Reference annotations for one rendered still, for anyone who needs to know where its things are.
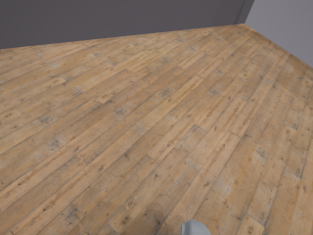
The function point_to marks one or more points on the robot right thigh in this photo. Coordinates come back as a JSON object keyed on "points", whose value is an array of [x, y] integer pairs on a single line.
{"points": [[193, 227]]}

